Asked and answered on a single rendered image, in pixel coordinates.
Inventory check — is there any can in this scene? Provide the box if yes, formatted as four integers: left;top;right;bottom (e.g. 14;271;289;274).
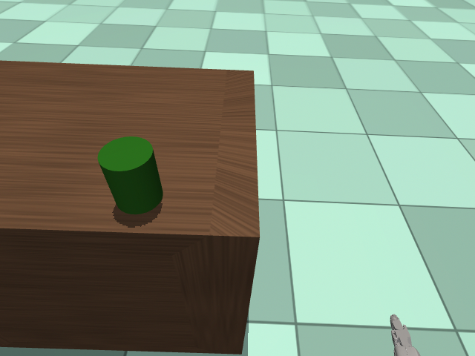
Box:
97;136;163;214

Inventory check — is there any right robot hand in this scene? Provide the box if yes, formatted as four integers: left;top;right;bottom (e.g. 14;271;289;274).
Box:
390;314;421;356

